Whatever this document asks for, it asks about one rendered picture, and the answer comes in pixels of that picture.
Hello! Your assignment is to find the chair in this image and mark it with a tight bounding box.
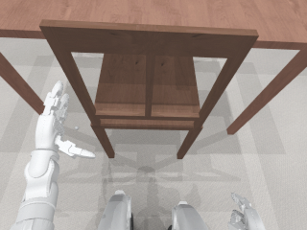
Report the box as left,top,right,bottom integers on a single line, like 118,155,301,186
39,19,259,159

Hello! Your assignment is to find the table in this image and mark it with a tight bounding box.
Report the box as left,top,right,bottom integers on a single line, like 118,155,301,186
0,0,307,135

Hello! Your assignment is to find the left robot shin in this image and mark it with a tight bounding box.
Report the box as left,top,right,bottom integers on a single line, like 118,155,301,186
115,190,130,230

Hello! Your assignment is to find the left robot thigh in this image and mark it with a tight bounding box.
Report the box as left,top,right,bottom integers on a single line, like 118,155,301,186
97,194,131,230

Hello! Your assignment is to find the left robot forearm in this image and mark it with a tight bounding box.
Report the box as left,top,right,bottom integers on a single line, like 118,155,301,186
10,149,60,230

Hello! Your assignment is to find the left robot hand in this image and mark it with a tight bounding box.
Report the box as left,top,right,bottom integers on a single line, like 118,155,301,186
35,80,96,159

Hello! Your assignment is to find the right robot hand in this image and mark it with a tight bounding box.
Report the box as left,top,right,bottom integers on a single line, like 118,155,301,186
228,193,266,230

